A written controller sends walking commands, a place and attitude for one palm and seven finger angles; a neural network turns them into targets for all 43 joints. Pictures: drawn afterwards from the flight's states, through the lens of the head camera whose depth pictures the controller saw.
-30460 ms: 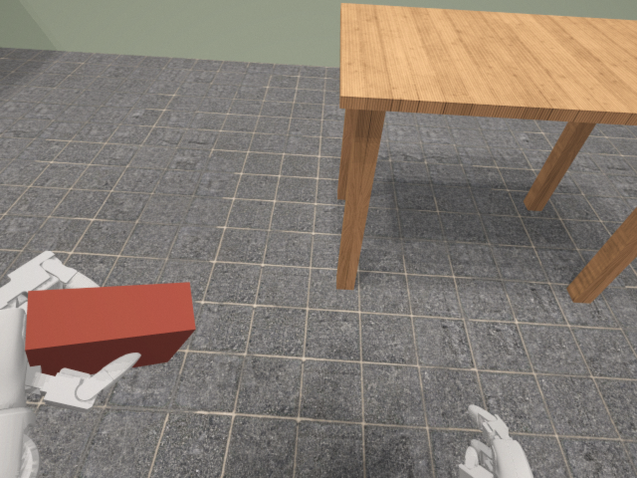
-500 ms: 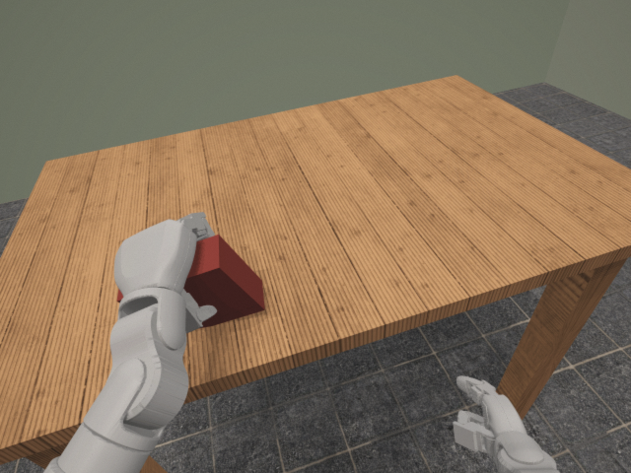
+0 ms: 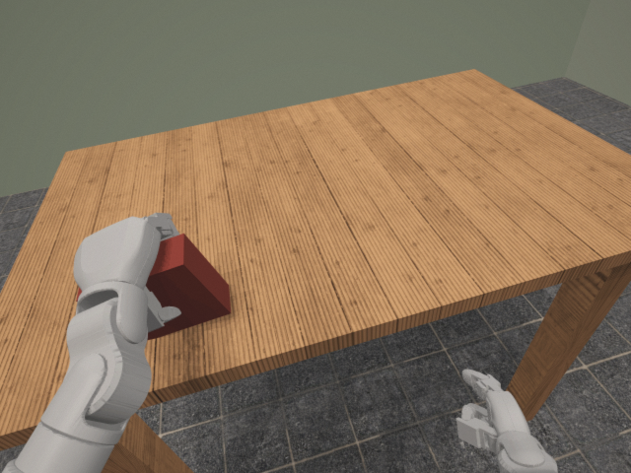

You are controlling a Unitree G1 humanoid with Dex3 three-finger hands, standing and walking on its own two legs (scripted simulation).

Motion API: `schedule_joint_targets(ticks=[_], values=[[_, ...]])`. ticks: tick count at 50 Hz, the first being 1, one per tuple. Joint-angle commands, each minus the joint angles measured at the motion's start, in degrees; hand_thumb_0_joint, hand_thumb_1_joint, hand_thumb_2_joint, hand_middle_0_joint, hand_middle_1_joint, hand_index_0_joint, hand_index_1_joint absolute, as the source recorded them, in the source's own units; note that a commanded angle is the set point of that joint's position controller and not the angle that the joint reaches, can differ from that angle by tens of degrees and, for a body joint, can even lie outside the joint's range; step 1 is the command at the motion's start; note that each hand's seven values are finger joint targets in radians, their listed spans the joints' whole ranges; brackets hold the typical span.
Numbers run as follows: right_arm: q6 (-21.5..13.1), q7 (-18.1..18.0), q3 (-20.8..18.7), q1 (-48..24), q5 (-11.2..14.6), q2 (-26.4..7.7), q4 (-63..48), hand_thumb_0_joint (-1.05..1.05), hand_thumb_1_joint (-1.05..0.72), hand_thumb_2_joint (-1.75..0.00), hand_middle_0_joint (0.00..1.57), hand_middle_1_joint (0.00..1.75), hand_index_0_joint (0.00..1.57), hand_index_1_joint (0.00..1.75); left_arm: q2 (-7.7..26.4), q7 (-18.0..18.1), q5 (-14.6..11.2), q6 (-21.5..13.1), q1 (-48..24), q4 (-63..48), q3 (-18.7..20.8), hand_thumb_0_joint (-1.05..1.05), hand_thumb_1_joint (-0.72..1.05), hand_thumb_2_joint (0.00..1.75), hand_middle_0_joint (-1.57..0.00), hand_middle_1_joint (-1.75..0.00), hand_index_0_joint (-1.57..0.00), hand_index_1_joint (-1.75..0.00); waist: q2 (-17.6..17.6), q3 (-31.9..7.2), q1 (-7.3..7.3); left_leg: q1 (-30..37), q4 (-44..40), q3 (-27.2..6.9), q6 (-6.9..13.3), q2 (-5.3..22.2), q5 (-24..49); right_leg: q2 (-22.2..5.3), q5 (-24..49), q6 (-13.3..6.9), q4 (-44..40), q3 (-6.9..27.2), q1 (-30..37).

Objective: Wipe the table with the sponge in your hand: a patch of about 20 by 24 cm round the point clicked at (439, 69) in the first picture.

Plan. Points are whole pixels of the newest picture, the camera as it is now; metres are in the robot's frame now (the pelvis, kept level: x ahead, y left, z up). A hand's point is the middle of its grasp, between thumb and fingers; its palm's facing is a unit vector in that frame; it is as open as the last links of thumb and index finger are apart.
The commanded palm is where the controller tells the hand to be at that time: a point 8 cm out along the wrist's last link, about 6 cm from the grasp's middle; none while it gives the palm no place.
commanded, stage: wipe forward along the middle lane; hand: left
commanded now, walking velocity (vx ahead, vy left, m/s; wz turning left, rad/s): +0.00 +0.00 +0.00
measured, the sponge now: (170, 299) +0.28 +0.24 +0.11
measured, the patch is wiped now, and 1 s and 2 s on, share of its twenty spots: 1.00 1.00 1.00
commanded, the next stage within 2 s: slide back across to the first lane in 1.62 s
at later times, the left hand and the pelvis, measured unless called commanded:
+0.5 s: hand (149, 260) +0.31 +0.27 +0.14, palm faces +0.06 -0.08 -1.00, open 9.2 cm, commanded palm +0.29 +0.27 +0.19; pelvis +0.00 +0.00 +0.00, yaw +2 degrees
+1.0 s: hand (151, 238) +0.35 +0.29 +0.14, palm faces +0.01 -0.05 -1.00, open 9.2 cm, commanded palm +0.33 +0.29 +0.17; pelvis +0.01 +0.00 +0.00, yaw +2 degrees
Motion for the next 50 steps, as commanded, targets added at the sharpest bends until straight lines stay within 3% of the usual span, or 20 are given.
schedule_joint_targets(ticks=[1, 6, 8, 9, 13, 16, 17, 18, 19, 22, 24, 28, 35, 37, 40, 42, 43, 44, 47, 50], values=[[-3.3, -0.3, -2.2, -13.5, -0.2, -5.2, -10.5, 0.0, -0.9, -0.9, 0.2, 0.3, 0.2, 0.3, 10.6, 1.2, 2.2, -1.3, -12.0, -8.1, 7.4, 0.0, 0.1, 1.3, -1.2, -1.6, -1.2, -1.6, -6.0, -9.2, 0.85, -3.6, -3.4, -0.8, 3.3, -2.7, 13.9, 0.4, 8.8, -1.6, -4.6, 3.3, 8.6], [-3.8, -1.2, -1.9, -13.2, -0.2, -5.5, -9.0, 0.0, -0.9, -0.9, 0.2, 0.3, 0.2, 0.3, 10.5, 0.7, 3.8, -1.7, -19.0, -2.6, 5.6, 0.0, 0.1, 1.3, -1.2, -1.6, -1.2, -1.6, -6.0, -7.3, -0.46, -3.7, -4.5, -0.8, 3.1, -2.6, 11.4, 0.4, 5.5, -1.6, -6.1, 2.5, 6.4], [-4.8, -1.3, -1.6, -13.1, -0.2, -5.1, -9.6, 0.0, -0.9, -0.9, 0.2, 0.3, 0.2, 0.3, 10.6, 0.7, 5.2, -2.1, -23.3, -2.3, 4.8, 0.0, 0.1, 1.3, -1.2, -1.6, -1.2, -1.6, -6.4, -10.1, -0.39, -3.5, -4.4, -0.7, 3.1, -2.9, 11.7, 0.2, 4.7, -1.8, -5.8, 2.4, 7.5], [-4.5, -1.4, -1.7, -13.4, -0.1, -5.2, -8.6, 0.0, -0.9, -0.9, 0.2, 0.3, 0.2, 0.3, 9.5, 0.6, 5.1, -1.9, -21.4, 1.4, 4.0, 0.0, 0.1, 1.3, -1.2, -1.6, -1.2, -1.6, -6.0, -8.0, -0.56, -3.7, -5.0, -1.0, 3.0, -2.6, 11.4, 0.4, 4.8, -1.9, -6.2, 2.1, 6.8], [-4.9, -1.2, -1.4, -13.5, -0.2, -5.2, -8.9, 0.0, -0.9, -0.9, 0.2, 0.3, 0.2, 0.3, 10.0, -0.4, 6.3, -2.3, -24.2, 2.6, 3.6, 0.0, 0.1, 1.3, -1.2, -1.6, -1.2, -1.6, -6.8, -10.9, -0.06, -3.9, -4.8, -0.7, 3.1, -3.0, 12.7, -0.1, 6.6, -1.8, -5.5, 1.6, 8.8], [-4.3, -1.4, -1.9, -13.5, -0.2, -5.7, -7.7, 0.0, -0.9, -0.9, 0.2, 0.3, 0.2, 0.3, 10.1, -1.4, 6.7, -2.5, -25.2, 6.6, 2.9, 0.0, 0.1, 1.3, -1.2, -1.6, -1.2, -1.6, -6.9, -9.8, -0.52, -3.9, -5.2, -0.7, 3.1, -3.0, 12.5, 0.1, 7.3, -1.6, -6.1, 1.1, 8.3], [-4.7, -1.2, -1.7, -14.3, 0.0, -5.6, -8.2, 0.0, -0.9, -0.9, 0.2, 0.3, 0.2, 0.3, 12.3, -1.5, 7.2, -2.5, -25.1, 7.0, 5.0, 0.0, 0.1, 1.3, -1.2, -1.6, -1.2, -1.6, -7.2, -10.3, -0.18, -4.0, -5.4, -1.2, 3.0, -2.8, 11.9, 0.4, 6.0, -2.0, -6.1, 2.3, 8.2], [-5.1, -1.3, -1.5, -13.3, -0.2, -5.5, -8.2, 0.0, -0.9, -0.9, 0.2, 0.3, 0.2, 0.3, 10.7, -1.8, 7.5, -2.7, -26.9, 8.2, 3.1, 0.0, 0.1, 1.3, -1.2, -1.6, -1.2, -1.6, -8.2, -11.2, -0.26, -4.5, -4.8, -0.5, 3.2, -3.2, 12.5, -0.3, 6.8, -1.5, -5.6, 1.2, 8.9], [-4.8, -1.4, -1.9, -13.0, 0.0, -5.9, -7.0, 0.0, -0.9, -0.9, 0.2, 0.3, 0.2, 0.3, 11.4, -2.0, 7.4, -3.0, -26.2, 11.3, 3.7, 0.0, 0.1, 1.3, -1.2, -1.6, -1.2, -1.6, -7.8, -9.3, -0.96, -4.4, -5.1, -0.8, 3.0, -2.8, 12.3, 0.0, 6.8, -1.7, -6.2, 1.3, 7.7], [-5.2, -1.4, -2.0, -12.8, -0.1, -5.9, -7.9, 0.0, -0.9, -0.9, 0.2, 0.3, 0.2, 0.3, 12.7, -2.3, 6.9, -4.8, -25.7, 9.9, 5.5, 0.0, 0.1, 1.3, -1.2, -1.6, -1.2, -1.6, -7.4, -11.6, -0.3, -3.8, -5.0, -1.0, 3.2, -2.9, 12.9, 0.2, 8.2, -1.9, -5.9, 2.0, 9.0], [-5.1, -1.7, -2.0, -11.5, 0.0, -6.0, -7.1, 0.0, -0.9, -0.9, 0.2, 0.3, 0.2, 0.3, 9.5, -2.6, 6.7, -5.4, -26.3, 14.6, 2.7, 0.0, 0.1, 1.3, -1.2, -1.6, -1.2, -1.6, -8.8, -8.3, -1.47, -4.9, -4.9, -0.6, 3.1, -2.9, 12.6, -0.1, 8.1, -1.5, -6.3, 0.7, 7.3], [-5.5, -1.6, -2.4, -9.9, -0.2, -6.3, -7.7, 0.0, -0.9, -0.9, 0.2, 0.3, 0.2, 0.3, 11.8, -2.2, 7.3, -7.1, -27.4, 14.4, 4.8, 0.0, 0.1, 1.3, -1.2, -1.6, -1.2, -1.6, -8.6, -11.9, -0.69, -4.8, -4.2, -0.4, 3.1, -3.2, 13.8, -0.4, 9.8, -1.5, -5.5, 0.8, 9.2], [-4.8, -1.9, -3.0, -8.5, 0.2, -7.1, -6.1, 0.0, -0.9, -0.9, 0.2, 0.3, 0.2, 0.3, 10.6, -1.8, 7.1, -7.7, -29.1, 20.9, 3.3, 0.0, 0.1, 1.3, -1.2, -1.6, -1.2, -1.6, -9.1, -8.2, -2.09, -5.5, -4.6, -0.3, 3.0, -3.0, 12.1, -0.1, 8.6, -1.3, -6.7, 0.2, 6.1], [-4.9, -2.1, -2.9, -8.4, 0.2, -7.4, -6.0, 0.0, -0.9, -0.9, 0.2, 0.3, 0.2, 0.3, 13.5, -1.7, 7.7, -8.0, -31.5, 22.5, 5.2, 0.0, 0.1, 1.3, -1.2, -1.6, -1.2, -1.6, -9.7, -9.1, -2.17, -5.6, -4.5, -0.4, 3.1, -3.0, 10.7, 0.1, 6.8, -1.4, -7.0, 1.2, 6.2], [-4.7, -2.3, -3.1, -7.0, 0.3, -7.6, -5.3, 0.0, -0.9, -0.9, 0.2, 0.3, 0.2, 0.3, 11.9, -2.2, 7.7, -8.8, -32.3, 27.0, 3.4, 0.0, 0.1, 1.3, -1.2, -1.6, -1.2, -1.6, -9.8, -8.5, -2.66, -6.4, -4.3, -0.1, 2.9, -3.1, 11.3, -0.2, 8.1, -1.2, -6.7, 0.2, 5.8], [-4.9, -2.1, -3.2, -6.8, 0.3, -7.7, -5.9, 0.0, -0.9, -0.9, 0.2, 0.3, 0.2, 0.3, 13.7, -2.2, 8.0, -9.7, -31.6, 26.7, 5.4, 0.0, 0.1, 1.3, -1.2, -1.6, -1.2, -1.6, -8.4, -11.0, -2.13, -6.1, -4.0, -0.4, 2.9, -3.1, 11.9, 0.0, 9.0, -1.6, -6.2, 0.9, 6.9], [-5.0, -2.1, -3.1, -6.2, 0.3, -7.4, -6.5, 0.0, -0.9, -0.9, 0.2, 0.3, 0.2, 0.3, 11.2, -2.4, 7.9, -10.1, -32.2, 26.5, 3.0, 0.0, 0.1, 1.3, -1.2, -1.6, -1.2, -1.6, -8.9, -11.8, -2.36, -6.6, -3.6, -0.2, 3.0, -3.3, 12.5, -0.5, 9.9, -1.3, -5.7, 0.1, 7.4], [-4.8, -2.1, -3.2, -6.0, 0.4, -7.6, -5.7, 0.0, -0.9, -0.9, 0.2, 0.3, 0.2, 0.3, 11.4, -2.4, 7.6, -10.5, -31.7, 29.1, 3.5, 0.0, 0.1, 1.3, -1.2, -1.6, -1.2, -1.6, -9.0, -9.4, -2.92, -6.7, -3.6, -0.3, 2.9, -2.9, 12.4, -0.2, 10.2, -1.4, -6.0, -0.1, 5.8], [-4.7, -2.1, -3.4, -5.2, 0.2, -8.0, -5.8, 0.0, -0.9, -0.9, 0.2, 0.3, 0.2, 0.3, 14.1, -2.2, 7.6, -11.9, -31.9, 30.4, 5.9, 0.0, 0.1, 1.3, -1.2, -1.6, -1.2, -1.6, -10.5, -9.8, -2.61, -7.4, -3.5, -0.4, 3.0, -2.9, 11.3, -0.1, 9.7, -1.3, -6.0, 0.5, 5.8], [-4.5, -2.3, -3.7, -3.9, 0.3, -8.2, -5.4, 0.0, -0.9, -0.9, 0.2, 0.3, 0.2, 0.3, 13.1, -2.0, 7.7, -13.0, -33.4, 33.0, 4.7, 0.0, 0.1, 1.3, -1.2, -1.6, -1.2, -1.6, -9.8, -9.6, -3.05, -8.2, -3.2, 0.0, 2.9, -3.0, 11.2, -0.2, 9.7, -1.1, -5.9, 0.1, 5.1]])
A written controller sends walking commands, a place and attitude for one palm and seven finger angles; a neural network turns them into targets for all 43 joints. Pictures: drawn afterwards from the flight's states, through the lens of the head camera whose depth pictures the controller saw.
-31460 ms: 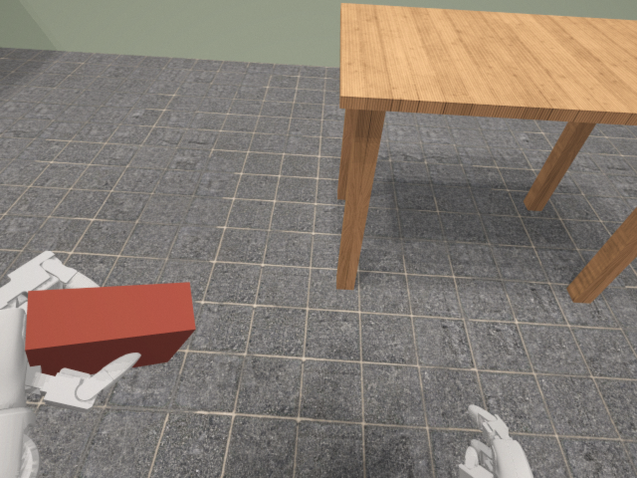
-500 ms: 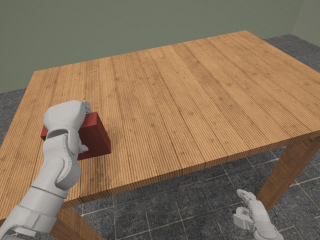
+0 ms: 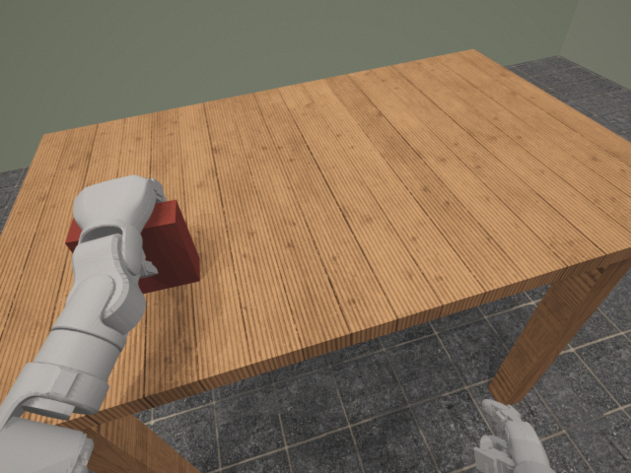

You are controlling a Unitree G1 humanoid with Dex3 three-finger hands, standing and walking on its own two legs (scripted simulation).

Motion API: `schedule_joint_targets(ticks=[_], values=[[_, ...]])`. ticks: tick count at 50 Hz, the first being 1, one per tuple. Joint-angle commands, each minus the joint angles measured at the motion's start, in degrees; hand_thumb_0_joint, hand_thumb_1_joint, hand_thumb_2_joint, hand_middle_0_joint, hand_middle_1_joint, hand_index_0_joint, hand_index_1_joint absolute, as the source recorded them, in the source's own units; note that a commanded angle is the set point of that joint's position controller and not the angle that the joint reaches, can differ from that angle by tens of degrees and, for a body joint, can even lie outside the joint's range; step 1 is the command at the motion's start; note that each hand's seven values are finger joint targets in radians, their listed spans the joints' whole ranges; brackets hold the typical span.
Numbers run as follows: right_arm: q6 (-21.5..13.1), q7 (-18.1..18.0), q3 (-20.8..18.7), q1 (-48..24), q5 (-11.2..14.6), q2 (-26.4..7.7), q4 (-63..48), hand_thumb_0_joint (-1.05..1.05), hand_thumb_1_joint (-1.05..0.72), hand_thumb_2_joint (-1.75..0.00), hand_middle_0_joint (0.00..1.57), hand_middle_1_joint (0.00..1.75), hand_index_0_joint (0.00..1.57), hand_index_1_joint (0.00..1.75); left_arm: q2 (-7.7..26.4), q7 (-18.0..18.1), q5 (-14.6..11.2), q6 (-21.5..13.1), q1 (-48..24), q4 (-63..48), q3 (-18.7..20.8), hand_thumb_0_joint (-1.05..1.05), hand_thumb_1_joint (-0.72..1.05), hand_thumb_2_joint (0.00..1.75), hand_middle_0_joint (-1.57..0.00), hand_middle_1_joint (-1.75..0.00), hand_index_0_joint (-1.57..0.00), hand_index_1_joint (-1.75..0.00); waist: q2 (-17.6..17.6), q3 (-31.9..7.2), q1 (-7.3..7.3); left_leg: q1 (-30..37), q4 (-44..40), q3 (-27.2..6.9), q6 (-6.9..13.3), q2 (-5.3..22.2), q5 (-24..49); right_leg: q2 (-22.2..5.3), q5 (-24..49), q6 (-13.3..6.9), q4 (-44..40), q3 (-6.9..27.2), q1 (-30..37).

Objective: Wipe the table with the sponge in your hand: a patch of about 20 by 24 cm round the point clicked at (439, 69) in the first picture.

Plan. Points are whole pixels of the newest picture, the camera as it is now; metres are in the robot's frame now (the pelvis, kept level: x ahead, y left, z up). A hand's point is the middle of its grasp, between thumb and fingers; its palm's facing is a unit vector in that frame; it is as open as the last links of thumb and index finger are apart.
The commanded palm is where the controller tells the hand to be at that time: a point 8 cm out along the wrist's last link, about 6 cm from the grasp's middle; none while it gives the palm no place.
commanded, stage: wipe forward along the middle lane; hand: left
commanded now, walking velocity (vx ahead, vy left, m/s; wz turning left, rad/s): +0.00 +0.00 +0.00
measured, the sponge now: (147, 262) +0.35 +0.28 +0.09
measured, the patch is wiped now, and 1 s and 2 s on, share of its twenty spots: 1.00 1.00 1.00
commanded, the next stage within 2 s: slide back across to the first lane in 0.62 s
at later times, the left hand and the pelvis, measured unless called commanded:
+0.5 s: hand (133, 214) +0.40 +0.30 +0.14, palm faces -0.05 -0.02 -1.00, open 9.2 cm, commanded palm +0.38 +0.30 +0.16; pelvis +0.00 +0.01 +0.00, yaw +0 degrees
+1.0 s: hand (125, 200) +0.42 +0.32 +0.14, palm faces -0.03 -0.02 -1.00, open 9.2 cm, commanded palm +0.39 +0.33 +0.19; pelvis +0.01 +0.02 +0.00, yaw -1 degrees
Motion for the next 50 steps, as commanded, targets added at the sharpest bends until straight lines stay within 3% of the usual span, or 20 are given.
schedule_joint_targets(ticks=[1, 2, 3, 4, 7, 9, 13, 14, 15, 18, 21, 22, 30, 33, 38, 39, 41, 46, 47, 50], values=[[-2.4, -0.7, -2.8, -7.6, -0.1, -6.8, -8.6, 0.0, -0.9, -0.9, 0.2, 0.3, 0.2, 0.3, 11.2, 1.3, 0.9, -1.5, -12.8, 1.0, 3.8, 0.0, 0.1, 1.3, -1.2, -1.6, -1.2, -1.6, -9.0, -8.1, -0.45, -4.0, -2.5, 1.7, 2.7, -2.7, 9.8, 0.3, 8.1, -1.3, -3.7, 1.7, 7.6], [-2.5, -0.6, -2.8, -7.3, -0.2, -7.1, -8.6, 0.0, -0.9, -0.9, 0.2, 0.3, 0.2, 0.3, 13.8, 1.6, 1.4, -1.9, -13.6, 1.1, 6.0, 0.0, 0.1, 1.3, -1.2, -1.6, -1.2, -1.6, -9.2, -9.4, -0.27, -4.0, -2.4, 1.5, 2.7, -2.5, 9.9, 0.4, 8.1, -1.6, -3.5, 2.5, 8.2], [-2.5, -0.7, -2.8, -6.9, -0.3, -6.9, -8.9, 0.0, -0.9, -0.9, 0.2, 0.3, 0.2, 0.3, 13.2, 1.7, 1.6, -2.1, -14.8, 1.0, 5.0, 0.0, 0.1, 1.3, -1.2, -1.6, -1.2, -1.6, -8.9, -10.7, -0.3, -4.2, -2.3, 1.7, 2.8, -2.8, 10.3, 0.1, 8.4, -1.4, -3.2, 2.0, 9.0], [-2.3, -0.9, -2.8, -6.8, -0.1, -6.9, -8.3, 0.0, -0.9, -0.9, 0.2, 0.3, 0.2, 0.3, 12.7, 1.7, 1.4, -2.3, -15.7, 3.1, 4.4, 0.0, 0.1, 1.3, -1.2, -1.6, -1.2, -1.6, -8.9, -8.5, -1.02, -4.6, -2.3, 1.8, 2.8, -2.6, 9.8, 0.2, 8.0, -1.4, -3.7, 1.9, 7.7], [-2.2, -1.0, -2.9, -5.9, -0.2, -7.3, -8.1, 0.0, -0.9, -0.9, 0.2, 0.3, 0.2, 0.3, 15.4, 1.8, 2.0, -3.1, -17.8, 5.0, 6.1, 0.0, 0.1, 1.3, -1.2, -1.6, -1.2, -1.6, -8.1, -9.5, -0.82, -5.1, -2.5, 1.5, 2.7, -2.7, 9.1, 0.2, 7.3, -1.6, -3.9, 2.6, 7.8], [-2.2, -1.0, -3.0, -5.2, 0.0, -7.1, -7.8, 0.0, -0.9, -0.9, 0.2, 0.3, 0.2, 0.3, 12.9, 1.6, 2.1, -3.5, -18.6, 7.1, 3.8, 0.0, 0.1, 1.3, -1.2, -1.6, -1.2, -1.6, -7.2, -9.2, -1.48, -5.1, -2.2, 1.8, 2.7, -2.7, 9.8, 0.2, 8.2, -1.5, -3.7, 1.9, 7.3], [-2.1, -0.9, -3.4, -3.9, -0.1, -7.3, -8.1, 0.0, -0.9, -0.9, 0.2, 0.3, 0.2, 0.3, 14.1, 1.6, 2.5, -5.1, -19.4, 7.5, 4.9, 0.0, 0.1, 1.3, -1.2, -1.6, -1.2, -1.6, -7.7, -12.0, -1.25, -4.9, -2.1, 1.5, 2.8, -2.7, 10.9, 0.2, 9.5, -1.7, -3.2, 1.5, 8.3], [-2.0, -0.9, -3.4, -3.8, 0.0, -7.2, -7.8, 0.0, -0.9, -0.9, 0.2, 0.3, 0.2, 0.3, 11.8, 1.6, 2.1, -5.3, -20.2, 8.7, 3.0, 0.0, 0.1, 1.3, -1.2, -1.6, -1.2, -1.6, -8.3, -10.4, -2.02, -5.0, -1.9, 1.7, 2.9, -2.6, 10.6, 0.3, 9.6, -1.5, -3.6, 1.4, 6.9], [-1.9, -0.9, -3.6, -3.1, -0.1, -7.5, -7.4, 0.0, -0.9, -0.9, 0.2, 0.3, 0.2, 0.3, 14.2, 1.8, 2.2, -5.6, -19.6, 9.6, 5.2, 0.0, 0.1, 1.3, -1.2, -1.6, -1.2, -1.6, -7.8, -10.1, -1.59, -5.2, -2.0, 1.6, 2.8, -2.5, 10.3, 0.3, 9.0, -1.6, -3.6, 1.4, 6.8], [-2.0, -1.2, -3.6, -2.6, -0.1, -7.4, -7.4, 0.0, -0.9, -0.9, 0.2, 0.3, 0.2, 0.3, 14.6, 2.1, 2.5, -6.7, -23.7, 10.2, 4.7, 0.0, 0.1, 1.3, -1.2, -1.6, -1.2, -1.6, -8.3, -11.4, -2.01, -5.6, -2.2, 1.5, 3.0, -2.7, 9.5, 0.2, 7.8, -1.5, -3.7, 1.5, 7.0], [-1.8, -1.5, -3.6, -1.7, 0.0, -7.6, -6.4, 0.0, -0.9, -0.9, 0.2, 0.3, 0.2, 0.3, 14.5, 2.4, 2.6, -7.2, -27.0, 14.0, 3.9, 0.0, 0.1, 1.3, -1.2, -1.6, -1.2, -1.6, -8.1, -9.7, -2.73, -6.1, -2.7, 1.6, 2.9, -2.6, 8.1, 0.3, 6.0, -1.4, -4.5, 1.4, 5.1], [-2.0, -1.4, -3.7, -1.4, -0.1, -7.6, -6.5, 0.0, -0.9, -0.9, 0.2, 0.3, 0.2, 0.3, 16.5, 2.6, 2.8, -7.9, -28.3, 13.9, 5.7, 0.0, 0.1, 1.3, -1.2, -1.6, -1.2, -1.6, -8.1, -10.8, -2.64, -6.1, -2.8, 1.2, 3.0, -2.5, 8.5, 0.3, 6.4, -1.6, -4.6, 1.7, 5.6], [-1.5, -1.3, -4.0, 1.1, 0.0, -7.6, -5.6, 0.0, -0.9, -0.9, 0.2, 0.3, 0.2, 0.3, 14.5, 3.2, 3.8, -9.8, -31.4, 19.7, 3.5, 0.0, 0.1, 1.3, -1.2, -1.6, -1.2, -1.6, -7.2, -12.5, -3.44, -5.6, -2.6, 1.3, 2.9, -2.4, 10.3, 0.4, 8.3, -1.8, -4.3, 0.8, 4.8], [-1.6, -1.5, -4.0, 2.4, -0.1, -7.9, -4.8, 0.0, -0.9, -0.9, 0.2, 0.3, 0.2, 0.3, 16.6, 3.4, 4.2, -10.7, -34.7, 21.8, 4.7, 0.0, 0.1, 1.3, -1.2, -1.6, -1.2, -1.6, -7.3, -13.5, -3.7, -5.6, -2.9, 1.0, 2.9, -2.3, 11.1, 0.4, 8.8, -1.9, -4.2, 0.7, 5.0], [-1.0, -1.0, -4.4, 2.7, -0.3, -7.8, -5.7, 0.0, -0.9, -0.9, 0.2, 0.3, 0.2, 0.3, 17.8, 3.9, 4.3, -12.4, -30.6, 20.5, 6.7, 0.0, 0.1, 1.3, -1.2, -1.6, -1.2, -1.6, -5.9, -17.5, -2.12, -4.7, -2.3, 1.1, 3.0, -2.5, 15.6, 0.3, 14.5, -2.2, -3.1, 0.9, 8.8], [-0.9, -0.9, -4.4, 2.2, -0.2, -7.6, -5.8, 0.0, -0.9, -0.9, 0.2, 0.3, 0.2, 0.3, 16.7, 4.0, 4.0, -12.3, -30.5, 19.7, 5.8, 0.0, 0.1, 1.3, -1.2, -1.6, -1.2, -1.6, -5.6, -16.4, -2.43, -4.6, -2.4, 1.3, 3.0, -2.4, 14.9, 0.3, 13.6, -2.1, -3.5, 0.8, 8.0], [-0.6, -0.9, -4.3, 2.0, -0.1, -8.0, -5.8, 0.0, -0.9, -0.9, 0.2, 0.3, 0.2, 0.3, 19.1, 4.3, 3.8, -11.9, -30.5, 19.6, 7.5, 0.0, 0.1, 1.3, -1.2, -1.6, -1.2, -1.6, -6.7, -14.8, -2.32, -5.2, -2.9, 1.3, 3.2, -2.4, 14.1, 0.3, 12.7, -2.0, -4.0, 0.8, 8.1], [-0.5, -0.6, -4.4, 0.9, 0.0, -8.0, -6.2, 0.0, -0.9, -0.9, 0.2, 0.3, 0.2, 0.3, 22.6, 4.9, 4.0, -11.0, -30.3, 15.3, 10.1, 0.0, 0.1, 1.3, -1.2, -1.6, -1.2, -1.6, -4.6, -15.9, -1.29, -3.6, -3.8, 0.9, 3.2, -2.4, 16.7, 0.4, 13.7, -2.4, -4.0, 0.5, 10.4], [-0.7, -0.5, -4.2, 0.1, 0.0, -8.0, -6.8, 0.0, -0.9, -0.9, 0.2, 0.3, 0.2, 0.3, 23.5, 4.8, 3.8, -11.1, -31.4, 12.5, 10.7, 0.0, 0.1, 1.3, -1.2, -1.6, -1.2, -1.6, -2.6, -17.1, -0.99, -2.8, -4.1, 0.6, 3.1, -2.5, 18.2, 0.4, 14.6, -2.7, -4.0, 0.8, 11.1], [-0.7, -0.3, -4.2, -0.4, 0.0, -8.1, -6.7, 0.0, -0.9, -0.9, 0.2, 0.3, 0.2, 0.3, 24.1, 4.4, 3.4, -9.8, -28.5, 12.0, 11.1, 0.0, 0.1, 1.3, -1.2, -1.6, -1.2, -1.6, -3.9, -16.2, -0.8, -2.6, -4.1, 1.0, 3.4, -2.6, 18.9, 0.3, 16.1, -2.4, -4.0, 0.7, 12.6]])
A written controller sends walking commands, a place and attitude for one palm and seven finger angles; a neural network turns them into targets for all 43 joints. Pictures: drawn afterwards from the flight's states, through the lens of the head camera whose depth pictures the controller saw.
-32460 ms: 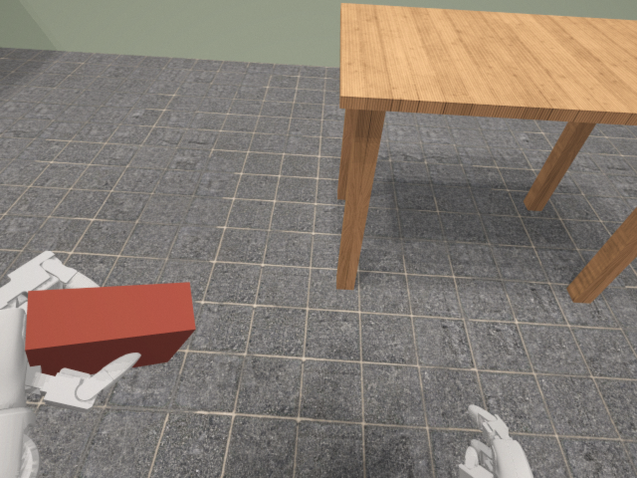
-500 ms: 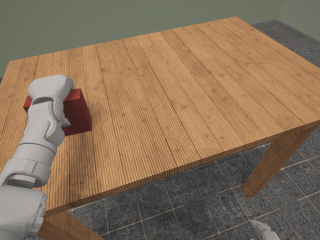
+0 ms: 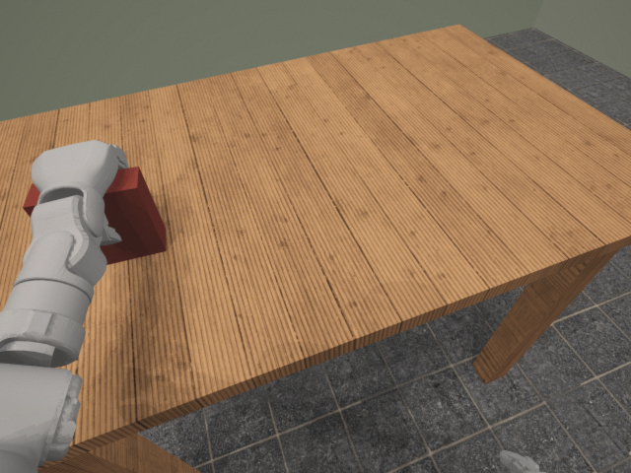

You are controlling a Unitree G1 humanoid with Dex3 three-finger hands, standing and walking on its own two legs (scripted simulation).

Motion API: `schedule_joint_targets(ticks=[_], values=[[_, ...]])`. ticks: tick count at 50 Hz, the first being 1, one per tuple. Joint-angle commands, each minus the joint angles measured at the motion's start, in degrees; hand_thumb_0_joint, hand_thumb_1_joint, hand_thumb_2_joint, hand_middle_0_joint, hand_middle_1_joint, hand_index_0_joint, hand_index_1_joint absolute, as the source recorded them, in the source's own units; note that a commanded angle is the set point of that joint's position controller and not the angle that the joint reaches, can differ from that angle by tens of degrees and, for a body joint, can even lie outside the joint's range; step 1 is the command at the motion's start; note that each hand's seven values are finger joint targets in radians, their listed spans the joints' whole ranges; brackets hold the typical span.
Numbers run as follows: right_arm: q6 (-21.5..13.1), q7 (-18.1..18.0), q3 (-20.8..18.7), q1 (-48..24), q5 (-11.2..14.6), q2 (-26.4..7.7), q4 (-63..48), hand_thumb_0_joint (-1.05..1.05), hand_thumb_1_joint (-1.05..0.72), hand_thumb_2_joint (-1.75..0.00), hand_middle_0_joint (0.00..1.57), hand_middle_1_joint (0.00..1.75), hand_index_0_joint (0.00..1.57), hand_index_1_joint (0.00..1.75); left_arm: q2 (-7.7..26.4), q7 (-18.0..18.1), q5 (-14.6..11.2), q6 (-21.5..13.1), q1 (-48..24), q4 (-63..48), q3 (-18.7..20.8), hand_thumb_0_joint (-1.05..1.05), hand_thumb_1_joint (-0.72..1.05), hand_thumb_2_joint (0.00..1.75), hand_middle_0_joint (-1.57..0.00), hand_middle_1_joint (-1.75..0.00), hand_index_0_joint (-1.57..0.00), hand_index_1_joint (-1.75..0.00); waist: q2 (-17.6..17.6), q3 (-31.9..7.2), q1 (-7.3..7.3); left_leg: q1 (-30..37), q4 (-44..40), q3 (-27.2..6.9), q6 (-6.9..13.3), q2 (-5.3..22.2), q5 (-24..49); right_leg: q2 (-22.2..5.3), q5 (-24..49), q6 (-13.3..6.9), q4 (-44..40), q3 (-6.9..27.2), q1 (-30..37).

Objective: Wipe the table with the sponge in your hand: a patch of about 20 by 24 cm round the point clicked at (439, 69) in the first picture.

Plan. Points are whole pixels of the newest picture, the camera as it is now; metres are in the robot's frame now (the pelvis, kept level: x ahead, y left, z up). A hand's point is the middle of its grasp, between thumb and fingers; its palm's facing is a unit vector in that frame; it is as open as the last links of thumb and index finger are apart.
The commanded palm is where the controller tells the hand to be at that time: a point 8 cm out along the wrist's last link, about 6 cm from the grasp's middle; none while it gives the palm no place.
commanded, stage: slide back across to the first lane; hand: left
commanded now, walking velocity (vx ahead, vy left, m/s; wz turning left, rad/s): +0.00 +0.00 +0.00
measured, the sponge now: (110, 231) +0.40 +0.31 +0.09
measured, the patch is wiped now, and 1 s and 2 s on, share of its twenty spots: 1.00 1.00 1.00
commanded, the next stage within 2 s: wipe back along the first lane in 0.36 s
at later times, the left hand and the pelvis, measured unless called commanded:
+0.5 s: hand (36, 217) +0.37 +0.37 +0.14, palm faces -0.09 -0.02 -1.00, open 9.2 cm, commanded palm +0.35 +0.36 +0.20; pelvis +0.02 +0.01 +0.00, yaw +2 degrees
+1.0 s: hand (37, 242) +0.34 +0.35 +0.14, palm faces -0.01 -0.04 -1.00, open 9.2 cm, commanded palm +0.31 +0.34 +0.18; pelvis +0.01 +0.02 +0.00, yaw +1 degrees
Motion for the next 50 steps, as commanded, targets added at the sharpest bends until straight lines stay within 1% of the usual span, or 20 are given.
schedule_joint_targets(ticks=[1, 2, 6, 8, 10, 12, 16, 18, 22, 24, 27, 29, 35, 38, 39, 43, 44, 48, 49, 50], values=[[-2.4, -0.4, -2.4, -6.7, -0.2, -7.8, -8.3, 0.0, -0.9, -0.9, 0.2, 0.3, 0.2, 0.3, 19.9, 1.0, 1.7, 2.0, -17.0, -9.7, 5.5, 0.0, 0.1, 1.3, -1.2, -1.6, -1.2, -1.6, -3.0, -16.0, 2.1, 1.1, -2.6, 0.1, 1.8, -1.8, 19.1, 0.9, 15.2, -3.9, -0.5, -0.3, 15.4], [-2.5, -0.4, -2.4, -7.2, -0.1, -7.9, -8.8, 0.0, -0.9, -0.9, 0.2, 0.3, 0.2, 0.3, 21.3, 0.5, 1.6, 2.0, -17.3, -11.5, 6.7, 0.0, 0.1, 1.3, -1.2, -1.6, -1.2, -1.6, -2.0, -16.8, 2.27, 1.6, -2.9, -0.2, 1.7, -1.8, 20.7, 1.0, 16.0, -4.2, -0.3, -0.3, 16.0], [-2.7, -0.4, -2.2, -7.7, -0.2, -7.8, -8.7, 0.0, -0.9, -0.9, 0.2, 0.3, 0.2, 0.3, 20.6, -1.1, 1.2, 2.4, -17.2, -13.4, 5.8, 0.0, 0.1, 1.3, -1.2, -1.6, -1.2, -1.6, -1.6, -15.4, 1.85, 3.1, -2.7, -0.3, 1.8, -1.7, 21.7, 1.1, 16.4, -4.1, -0.8, -0.8, 15.2], [-3.2, -0.5, -2.4, -7.6, -0.4, -7.8, -9.1, 0.0, -0.9, -0.9, 0.2, 0.3, 0.2, 0.3, 23.2, -1.8, 1.0, 1.7, -16.9, -16.2, 8.1, 0.0, 0.1, 1.3, -1.2, -1.6, -1.2, -1.6, -1.1, -18.2, 2.36, 4.9, -2.1, -0.5, 2.0, -1.8, 24.3, 1.0, 18.3, -4.2, -0.4, -0.7, 16.7], [-3.0, -0.6, -2.1, -7.7, -0.4, -7.9, -8.9, 0.0, -0.9, -0.9, 0.2, 0.3, 0.2, 0.3, 23.3, -2.7, 0.7, 1.3, -16.5, -16.1, 8.0, 0.0, 0.1, 1.3, -1.2, -1.6, -1.2, -1.6, -1.1, -16.3, 1.92, 4.4, -2.1, -0.4, 1.9, -1.8, 24.9, 0.9, 19.6, -4.2, -0.6, -0.9, 16.4], [-3.4, -0.6, -2.0, -8.5, -0.3, -7.5, -10.1, 0.0, -0.9, -0.9, 0.2, 0.3, 0.2, 0.3, 22.4, -3.8, -0.1, 0.5, -17.1, -19.6, 7.5, 0.0, 0.1, 1.3, -1.2, -1.6, -1.2, -1.6, 0.2, -17.4, 1.96, 6.2, -1.9, -0.7, 2.0, -1.7, 28.1, 0.9, 21.4, -4.3, -0.7, -0.8, 16.6], [-3.3, -0.9, -2.1, -6.9, -0.4, -7.9, -8.6, 0.0, -0.9, -0.9, 0.2, 0.3, 0.2, 0.3, 23.4, -4.9, 0.1, -0.6, -18.1, -16.8, 7.9, 0.0, 0.1, 1.3, -1.2, -1.6, -1.2, -1.6, -0.8, -15.6, 1.13, 6.8, -1.8, -1.0, 1.7, -1.5, 28.2, 1.1, 20.2, -4.3, -1.4, -1.5, 14.5], [-3.8, -0.9, -2.2, -6.6, -0.6, -7.8, -9.2, 0.0, -0.9, -0.9, 0.2, 0.3, 0.2, 0.3, 23.6, -5.3, 0.5, -1.7, -18.3, -19.3, 8.1, 0.0, 0.1, 1.3, -1.2, -1.6, -1.2, -1.6, 0.6, -18.7, 1.38, 8.8, -0.9, -1.2, 1.8, -1.4, 33.1, 1.0, 22.4, -4.4, -0.8, -1.4, 15.3], [-3.7, -0.4, -2.4, -6.9, -0.8, -7.9, -10.1, 0.0, -0.9, -0.9, 0.2, 0.3, 0.2, 0.3, 24.1, -6.0, -0.6, -3.1, -13.6, -22.3, 10.2, 0.0, 0.1, 1.3, -1.2, -1.6, -1.2, -1.6, 1.1, -20.2, 2.11, 10.5, 0.2, -1.7, 1.6, -0.9, 39.6, 1.1, 26.0, -4.4, -0.8, -1.1, 15.9], [-3.6, -0.3, -2.6, -6.4, -0.9, -7.8, -9.5, 0.0, -0.9, -0.9, 0.2, 0.3, 0.2, 0.3, 22.2, -6.0, -1.0, -3.3, -13.3, -22.0, 8.9, 0.0, 0.1, 1.3, -1.2, -1.6, -1.2, -1.6, 0.4, -18.6, 1.48, 10.2, 0.2, -1.6, 1.5, -0.9, 38.7, 1.0, 24.6, -4.1, -1.0, -1.7, 14.5], [-3.7, 0.2, -2.5, -7.7, -0.7, -7.7, -10.6, 0.0, -0.9, -0.9, 0.2, 0.3, 0.2, 0.3, 21.0, -5.9, -1.7, -3.4, -9.7, -25.7, 8.9, 0.0, 0.1, 1.3, -1.2, -1.6, -1.2, -1.6, 2.1, -18.8, 2.28, 11.0, -0.3, -2.3, 1.0, -0.5, 39.3, 1.3, 21.8, -4.3, -1.2, -1.7, 13.9], [-3.6, 0.3, -2.8, -6.8, -1.1, -7.9, -9.9, 0.0, -0.9, -0.9, 0.2, 0.3, 0.2, 0.3, 21.7, -5.2, -1.8, -2.9, -7.0, -25.0, 10.3, 0.0, 0.1, 1.3, -1.2, -1.6, -1.2, -1.6, 0.4, -18.3, 2.54, 10.2, -0.2, -2.4, 0.8, -0.4, 39.9, 1.2, 22.4, -4.2, -1.0, -2.0, 14.1], [-3.6, 0.7, -2.5, -8.5, -1.1, -7.8, -10.4, 0.0, -0.9, -0.9, 0.2, 0.3, 0.2, 0.3, 19.3, -4.2, -2.1, -0.6, -3.6, -27.2, 9.0, 0.0, 0.1, 1.3, -1.2, -1.6, -1.2, -1.6, -0.1, -16.7, 3.17, 8.3, -1.4, -2.2, 0.6, -0.7, 35.1, 1.1, 19.4, -4.2, -1.1, -2.1, 14.7], [-3.8, 0.6, -2.1, -9.1, -0.9, -7.7, -10.8, 0.0, -0.9, -0.9, 0.2, 0.3, 0.2, 0.3, 18.2, -4.3, -1.8, 0.8, -3.4, -26.3, 7.7, 0.0, 0.1, 1.3, -1.2, -1.6, -1.2, -1.6, -1.8, -15.3, 2.91, 7.0, -2.1, -2.0, 1.0, -0.8, 30.0, 1.0, 16.3, -4.3, -1.3, -2.3, 14.2], [-3.5, 0.5, -2.2, -9.3, -0.9, -7.9, -10.1, 0.0, -0.9, -0.9, 0.2, 0.3, 0.2, 0.3, 18.3, -4.3, -1.6, 1.1, -3.1, -25.3, 7.6, 0.0, 0.1, 1.3, -1.2, -1.6, -1.2, -1.6, -0.7, -14.0, 2.63, 6.7, -2.3, -2.0, 0.9, -0.7, 29.2, 1.1, 16.0, -4.4, -1.5, -2.3, 13.7], [-3.7, 0.8, -1.9, -10.0, -1.0, -7.5, -11.5, 0.0, -0.9, -0.9, 0.2, 0.3, 0.2, 0.3, 18.8, -4.6, -1.8, 1.4, 1.8, -28.3, 8.9, 0.0, 0.1, 1.3, -1.2, -1.6, -1.2, -1.6, -0.9, -15.8, 3.9, 6.6, -1.9, -2.1, 1.1, -0.9, 29.5, 0.9, 16.6, -4.5, -0.5, -2.1, 15.7], [-3.5, 1.0, -1.9, -10.5, -1.0, -7.4, -11.5, 0.0, -0.9, -0.9, 0.2, 0.3, 0.2, 0.3, 16.8, -4.8, -2.5, 1.4, 3.3, -29.0, 7.6, 0.0, 0.1, 1.3, -1.2, -1.6, -1.2, -1.6, -0.3, -14.1, 3.62, 6.5, -2.1, -2.2, 0.9, -0.7, 29.5, 1.0, 16.4, -4.3, -0.9, -2.2, 14.8], [-3.5, 1.3, -1.7, -11.2, -0.9, -7.2, -12.8, 0.0, -0.9, -0.9, 0.2, 0.3, 0.2, 0.3, 16.2, -4.8, -3.3, 2.2, 6.6, -32.8, 8.0, 0.0, 0.1, 1.3, -1.2, -1.6, -1.2, -1.6, -1.4, -13.4, 4.1, 5.7, -2.1, -2.1, 1.1, -0.6, 26.9, 1.0, 14.7, -4.2, -0.4, -2.2, 14.5], [-3.3, 1.3, -1.8, -11.6, -0.9, -7.3, -12.2, 0.0, -0.9, -0.9, 0.2, 0.3, 0.2, 0.3, 16.4, -4.5, -3.5, 2.7, 9.1, -31.2, 8.6, 0.0, 0.1, 1.3, -1.2, -1.6, -1.2, -1.6, -1.5, -11.2, 4.14, 5.1, -2.4, -2.2, 1.0, -0.5, 26.4, 1.2, 14.4, -4.2, -0.6, -2.3, 14.0], [-3.1, 1.3, -1.7, -11.9, -0.8, -7.3, -12.2, 0.0, -0.9, -0.9, 0.2, 0.3, 0.2, 0.3, 14.4, -4.6, -3.4, 3.2, 8.2, -31.9, 6.5, 0.0, 0.1, 1.3, -1.2, -1.6, -1.2, -1.6, -1.1, -10.1, 3.7, 4.8, -2.6, -2.0, 0.9, -0.6, 24.9, 1.2, 13.3, -4.1, -0.9, -2.4, 13.0]])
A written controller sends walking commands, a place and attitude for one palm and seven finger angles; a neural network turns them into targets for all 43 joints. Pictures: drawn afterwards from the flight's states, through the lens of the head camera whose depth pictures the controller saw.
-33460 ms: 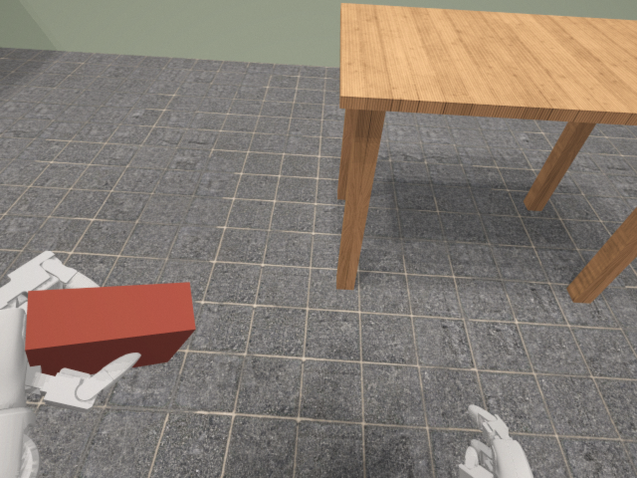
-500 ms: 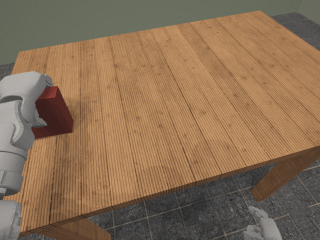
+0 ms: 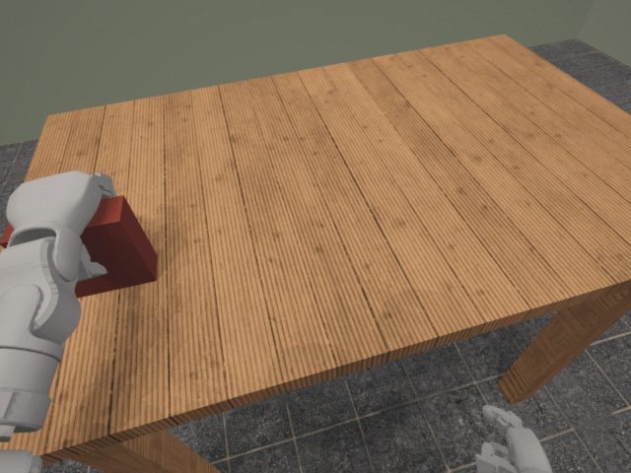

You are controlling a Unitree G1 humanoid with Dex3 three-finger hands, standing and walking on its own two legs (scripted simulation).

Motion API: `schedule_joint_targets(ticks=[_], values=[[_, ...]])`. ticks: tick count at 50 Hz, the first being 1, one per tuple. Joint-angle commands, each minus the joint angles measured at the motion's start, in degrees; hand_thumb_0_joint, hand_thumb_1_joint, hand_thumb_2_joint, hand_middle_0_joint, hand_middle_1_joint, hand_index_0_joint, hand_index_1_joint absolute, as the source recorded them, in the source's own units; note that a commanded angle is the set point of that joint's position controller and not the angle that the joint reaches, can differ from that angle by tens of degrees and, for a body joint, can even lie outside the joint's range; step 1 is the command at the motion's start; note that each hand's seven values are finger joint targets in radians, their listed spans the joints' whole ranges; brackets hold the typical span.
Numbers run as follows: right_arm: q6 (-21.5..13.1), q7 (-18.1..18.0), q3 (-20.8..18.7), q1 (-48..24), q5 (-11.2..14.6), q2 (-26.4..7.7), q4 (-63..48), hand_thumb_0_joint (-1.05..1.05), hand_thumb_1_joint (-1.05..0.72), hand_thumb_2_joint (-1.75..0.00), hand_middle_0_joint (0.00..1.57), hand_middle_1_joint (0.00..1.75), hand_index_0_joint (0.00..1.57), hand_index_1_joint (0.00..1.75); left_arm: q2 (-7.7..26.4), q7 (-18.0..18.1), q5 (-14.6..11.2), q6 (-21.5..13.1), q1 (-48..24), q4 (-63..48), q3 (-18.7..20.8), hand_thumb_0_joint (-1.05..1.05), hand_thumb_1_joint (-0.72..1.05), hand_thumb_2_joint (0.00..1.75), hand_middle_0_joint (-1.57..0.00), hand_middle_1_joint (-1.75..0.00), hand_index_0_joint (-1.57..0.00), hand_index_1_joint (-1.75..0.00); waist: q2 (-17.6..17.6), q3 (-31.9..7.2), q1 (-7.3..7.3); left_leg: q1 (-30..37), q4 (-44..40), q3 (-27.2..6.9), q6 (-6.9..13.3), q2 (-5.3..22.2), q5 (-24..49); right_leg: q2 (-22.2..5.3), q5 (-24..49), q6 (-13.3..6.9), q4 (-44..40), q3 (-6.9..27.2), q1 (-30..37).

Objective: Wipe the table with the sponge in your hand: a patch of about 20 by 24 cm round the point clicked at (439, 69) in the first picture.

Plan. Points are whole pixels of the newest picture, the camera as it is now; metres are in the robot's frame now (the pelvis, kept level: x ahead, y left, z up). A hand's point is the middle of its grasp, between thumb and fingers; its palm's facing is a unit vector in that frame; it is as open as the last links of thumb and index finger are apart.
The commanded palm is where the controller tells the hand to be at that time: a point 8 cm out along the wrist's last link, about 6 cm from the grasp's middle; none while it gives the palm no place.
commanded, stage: wipe back along the first lane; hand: left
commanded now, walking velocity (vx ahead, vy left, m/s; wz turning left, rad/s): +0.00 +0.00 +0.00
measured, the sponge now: (97, 260) +0.33 +0.33 +0.09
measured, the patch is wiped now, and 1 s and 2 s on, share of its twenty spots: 1.00 1.00 1.00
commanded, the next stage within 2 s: lift the sponge slowly off the table in 1.08 s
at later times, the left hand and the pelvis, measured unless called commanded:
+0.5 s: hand (83, 261) +0.30 +0.31 +0.13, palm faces +0.03 -0.04 -1.00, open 9.2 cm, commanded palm +0.26 +0.30 +0.17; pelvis +0.00 -0.01 +0.00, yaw +0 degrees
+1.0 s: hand (77, 299) +0.25 +0.29 +0.14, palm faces +0.10 -0.07 -0.99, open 9.2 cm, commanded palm +0.21 +0.28 +0.17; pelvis +0.00 -0.01 -0.01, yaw -1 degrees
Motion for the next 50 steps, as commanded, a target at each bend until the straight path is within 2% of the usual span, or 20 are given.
schedule_joint_targets(ticks=[1, 3, 4, 8, 10, 13, 17, 19, 23, 26, 28, 30, 33, 35, 38, 40, 43, 45, 48, 50], values=[[-2.1, -0.4, -2.7, -7.8, 0.0, -7.5, -8.7, 0.0, -0.9, -0.9, 0.2, 0.3, 0.2, 0.3, 11.3, 0.4, 0.2, 1.0, -10.0, -7.7, 2.2, 0.0, 0.1, 1.3, -1.2, -1.6, -1.2, -1.6, -2.2, -10.8, 0.46, 0.8, -1.9, -1.2, -0.4, 0.8, 24.0, 2.7, 12.7, -5.1, 0.9, -1.6, 7.8], [-2.6, -0.5, -2.5, -7.8, 0.1, -7.5, -9.4, 0.0, -0.9, -0.9, 0.2, 0.3, 0.2, 0.3, 12.5, 0.7, 0.7, 1.7, -10.9, -9.4, 3.1, 0.0, 0.1, 1.3, -1.2, -1.6, -1.2, -1.6, -2.9, -13.0, 0.75, 0.8, -1.7, -1.1, -0.2, 0.6, 23.6, 2.5, 12.6, -5.3, 1.5, -1.3, 8.9], [-2.5, -0.6, -2.5, -8.4, 0.1, -7.2, -9.0, 0.0, -0.9, -0.9, 0.2, 0.3, 0.2, 0.3, 9.3, 0.5, 0.3, 2.3, -8.4, -7.9, 0.9, 0.0, 0.1, 1.3, -1.2, -1.6, -1.2, -1.6, -3.2, -10.9, 0.35, 0.7, -1.6, -0.9, -0.2, 0.6, 23.5, 2.6, 13.2, -5.1, 1.3, -1.4, 8.1], [-2.6, -0.7, -2.2, -8.6, 0.1, -7.1, -9.8, 0.0, -0.9, -0.9, 0.2, 0.3, 0.2, 0.3, 9.9, 0.4, 0.2, 3.0, -8.2, -10.9, 1.2, 0.0, 0.1, 1.3, -1.2, -1.6, -1.2, -1.6, -3.3, -12.9, 0.64, 0.6, -1.1, -0.7, -0.1, 0.4, 22.7, 2.4, 13.3, -5.1, 2.0, -1.1, 9.1], [-2.2, -0.7, -2.2, -8.9, 0.2, -7.4, -9.0, 0.0, -0.9, -0.9, 0.2, 0.3, 0.2, 0.3, 9.5, 0.1, -0.5, 3.4, -4.1, -8.5, 1.5, 0.0, 0.1, 1.3, -1.2, -1.6, -1.2, -1.6, -4.5, -9.4, 0.63, -0.4, -1.5, -0.7, -0.3, 0.6, 20.5, 2.6, 12.4, -4.8, 1.6, -1.3, 7.9], [-2.7, -0.9, -2.0, -8.9, 0.1, -7.2, -10.2, 0.0, -0.9, -0.9, 0.2, 0.3, 0.2, 0.3, 9.4, -0.2, -0.3, 3.8, -5.4, -11.7, 1.0, 0.0, 0.1, 1.3, -1.2, -1.6, -1.2, -1.6, -4.9, -12.8, 0.82, 0.1, -0.7, -0.6, 0.0, 0.3, 20.9, 2.4, 13.1, -4.8, 2.3, -1.0, 8.9], [-2.7, -0.4, -2.0, -10.8, 0.1, -6.9, -10.8, 0.0, -0.9, -0.9, 0.2, 0.3, 0.2, 0.3, 10.4, -0.3, -1.7, 3.4, 3.4, -14.2, 4.1, 0.0, 0.1, 1.3, -1.2, -1.6, -1.2, -1.6, -5.2, -12.4, 1.79, -0.1, 0.3, -0.5, 0.0, 0.3, 22.2, 2.7, 16.7, -4.8, 3.1, 0.0, 10.2], [-2.5, -0.5, -1.9, -9.9, 0.1, -6.8, -10.4, 0.0, -0.9, -0.9, 0.2, 0.3, 0.2, 0.3, 8.2, -0.3, -1.9, 4.2, 4.0, -13.6, 2.2, 0.0, 0.1, 1.3, -1.2, -1.6, -1.2, -1.6, -4.4, -9.6, 1.08, -1.2, 0.3, -0.1, -0.2, 0.4, 21.8, 2.4, 15.9, -4.4, 3.2, -1.0, 8.4], [-2.7, -0.6, -1.9, -9.6, -0.1, -6.9, -11.6, 0.0, -0.9, -0.9, 0.2, 0.3, 0.2, 0.3, 10.6, 0.1, -2.0, 5.2, 3.6, -18.2, 4.1, 0.0, 0.1, 1.3, -1.2, -1.6, -1.2, -1.6, -5.7, -11.7, 1.81, -1.3, 1.0, -0.2, 0.2, -0.1, 21.1, 2.1, 15.7, -4.3, 3.8, -0.4, 9.5], [-2.3, -0.7, -1.9, -10.0, 0.1, -7.0, -10.9, 0.0, -0.9, -0.9, 0.2, 0.3, 0.2, 0.3, 9.6, -0.1, -2.6, 5.7, 6.7, -17.9, 3.6, 0.0, 0.1, 1.3, -1.2, -1.6, -1.2, -1.6, -5.2, -9.2, 1.55, -1.6, 0.9, -0.1, -0.1, 0.1, 20.7, 2.4, 15.7, -4.1, 3.7, -0.6, 8.4], [-2.7, -0.8, -1.8, -9.6, 0.0, -6.9, -11.9, 0.0, -0.9, -0.9, 0.2, 0.3, 0.2, 0.3, 10.6, 0.1, -2.5, 6.2, 6.2, -20.9, 4.4, 0.0, 0.1, 1.3, -1.2, -1.6, -1.2, -1.6, -5.7, -12.4, 1.88, -1.1, 1.7, 0.1, 0.3, -0.2, 21.2, 2.0, 16.4, -4.0, 4.4, 0.0, 9.8], [-2.5, -0.6, -1.8, -10.2, 0.2, -6.7, -11.3, 0.0, -0.9, -0.9, 0.2, 0.3, 0.2, 0.3, 7.4, -0.1, -3.1, 6.5, 11.0, -20.1, 2.6, 0.0, 0.1, 1.3, -1.2, -1.6, -1.2, -1.6, -5.3, -9.4, 1.71, -1.6, 1.4, 0.0, -0.1, 0.1, 21.2, 2.3, 16.7, -3.9, 4.3, -0.6, 8.7], [-3.0, -0.4, -1.7, -10.3, 0.0, -6.4, -12.8, 0.0, -0.9, -0.9, 0.2, 0.3, 0.2, 0.3, 7.8, 0.2, -3.3, 6.9, 11.8, -26.0, 3.2, 0.0, 0.1, 1.3, -1.2, -1.6, -1.2, -1.6, -5.2, -12.7, 2.2, -0.9, 2.2, -0.1, 0.3, 0.0, 22.4, 2.0, 17.5, -3.9, 5.2, -0.1, 9.9], [-2.8, -0.3, -1.8, -10.7, 0.1, -6.4, -12.0, 0.0, -0.9, -0.9, 0.2, 0.3, 0.2, 0.3, 6.9, 0.5, -4.0, 7.2, 16.2, -25.1, 3.3, 0.0, 0.1, 1.3, -1.2, -1.6, -1.2, -1.6, -5.3, -9.6, 2.18, -1.5, 2.0, -0.1, 0.0, 0.3, 22.3, 2.4, 18.0, -3.8, 5.1, -0.4, 8.8], [-3.0, -0.1, -1.6, -11.1, -0.1, -6.2, -13.1, 0.0, -0.9, -0.9, 0.2, 0.3, 0.2, 0.3, 7.6, 0.9, -3.9, 7.9, 17.3, -29.5, 4.3, 0.0, 0.1, 1.3, -1.2, -1.6, -1.2, -1.6, -5.7, -12.0, 2.62, -1.4, 2.8, 0.0, 0.1, 0.1, 23.0, 2.0, 18.8, -3.8, 6.0, 0.0, 9.9], [-2.8, 0.1, -1.7, -11.4, 0.1, -6.1, -12.5, 0.0, -0.9, -0.9, 0.2, 0.3, 0.2, 0.3, 6.3, 1.4, -4.9, 8.2, 22.0, -29.5, 4.2, 0.0, 0.1, 1.3, -1.2, -1.6, -1.2, -1.6, -5.8, -9.2, 2.78, -1.8, 2.3, -0.2, -0.2, 0.5, 22.6, 2.4, 18.3, -3.6, 5.7, -0.2, 8.9], [-3.0, 0.2, -1.6, -11.8, 0.0, -6.0, -13.5, 0.0, -0.9, -0.9, 0.2, 0.3, 0.2, 0.3, 7.3, 2.1, -4.5, 9.2, 21.5, -34.1, 5.1, 0.0, 0.1, 1.3, -1.2, -1.6, -1.2, -1.6, -6.4, -10.9, 3.05, -1.8, 2.7, -0.2, 0.0, 0.4, 22.2, 2.1, 17.4, -3.6, 6.1, 0.2, 9.3], [-2.5, 0.1, -1.5, -12.5, 0.1, -5.9, -12.6, 0.0, -0.9, -0.9, 0.2, 0.3, 0.2, 0.3, 6.1, 2.2, -5.0, 9.9, 24.1, -32.5, 4.2, 0.0, 0.1, 1.3, -1.2, -1.6, -1.2, -1.6, -5.7, -7.0, 2.84, -2.4, 1.8, -0.2, -0.4, 0.7, 20.4, 2.5, 15.3, -3.6, 5.4, -0.1, 7.7], [-2.9, 0.1, -1.2, -12.7, -0.1, -5.8, -13.7, 0.0, -0.9, -0.9, 0.2, 0.3, 0.2, 0.3, 6.5, 2.7, -4.1, 11.1, 21.5, -36.6, 3.9, 0.0, 0.1, 1.3, -1.2, -1.6, -1.2, -1.6, -5.9, -9.4, 3.17, -2.0, 2.0, -0.4, -0.1, 0.6, 20.4, 2.3, 14.3, -3.8, 5.9, 0.2, 8.3], [-2.4, -0.1, -1.1, -13.2, 0.2, -5.8, -12.6, 0.0, -0.9, -0.9, 0.2, 0.3, 0.2, 0.3, 4.8, 2.6, -4.2, 11.8, 23.3, -34.2, 2.4, 0.0, 0.1, 1.3, -1.2, -1.6, -1.2, -1.6, -4.8, -6.1, 2.67, -2.4, 1.1, -0.5, -0.5, 1.0, 18.2, 2.7, 11.9, -3.7, 5.1, -0.1, 6.6]])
